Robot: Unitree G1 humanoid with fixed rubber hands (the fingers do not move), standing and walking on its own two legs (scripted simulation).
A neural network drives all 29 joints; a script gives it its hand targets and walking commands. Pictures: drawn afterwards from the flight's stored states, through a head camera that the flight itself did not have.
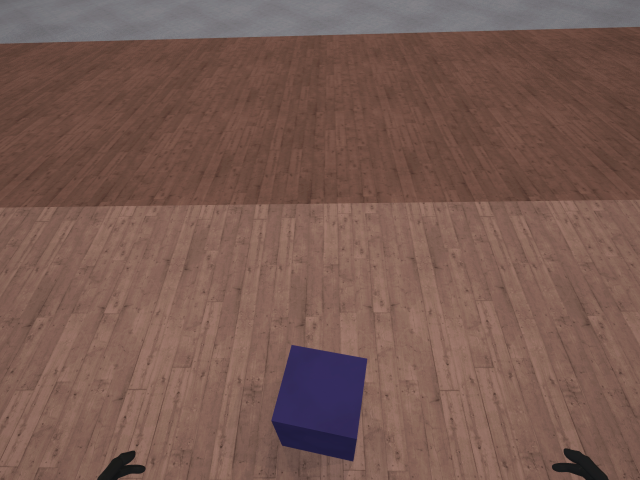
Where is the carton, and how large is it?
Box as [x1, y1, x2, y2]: [271, 345, 366, 460]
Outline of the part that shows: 291,345 271,420 282,445 352,460 357,434 366,358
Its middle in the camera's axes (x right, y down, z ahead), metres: +0.01 +0.47 +1.09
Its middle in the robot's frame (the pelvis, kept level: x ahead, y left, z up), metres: +0.40 +0.05 -0.66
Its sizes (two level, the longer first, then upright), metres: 0.210 0.200 0.250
